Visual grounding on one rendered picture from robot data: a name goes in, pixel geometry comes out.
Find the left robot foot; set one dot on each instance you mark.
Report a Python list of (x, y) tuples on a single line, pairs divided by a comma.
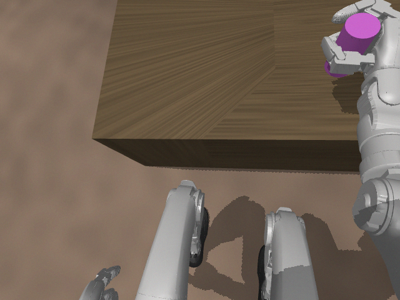
[(196, 259)]

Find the right robot arm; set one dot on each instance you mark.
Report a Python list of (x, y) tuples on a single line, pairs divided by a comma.
[(377, 206)]

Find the left robot hand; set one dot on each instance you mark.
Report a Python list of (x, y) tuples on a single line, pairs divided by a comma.
[(95, 289)]

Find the can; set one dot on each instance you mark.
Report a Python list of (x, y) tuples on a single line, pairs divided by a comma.
[(356, 35)]

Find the right robot hand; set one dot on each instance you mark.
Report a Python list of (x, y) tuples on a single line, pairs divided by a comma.
[(384, 50)]

